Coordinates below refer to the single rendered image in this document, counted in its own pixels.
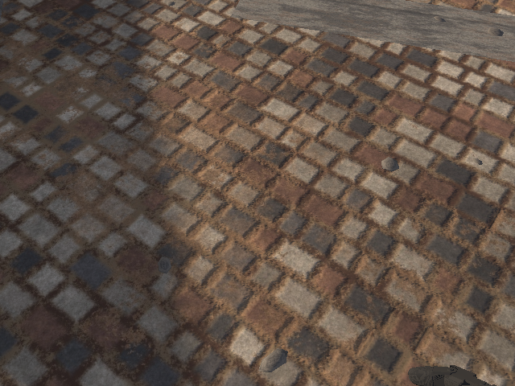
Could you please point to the right robot hand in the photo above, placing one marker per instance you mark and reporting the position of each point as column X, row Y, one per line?
column 444, row 376

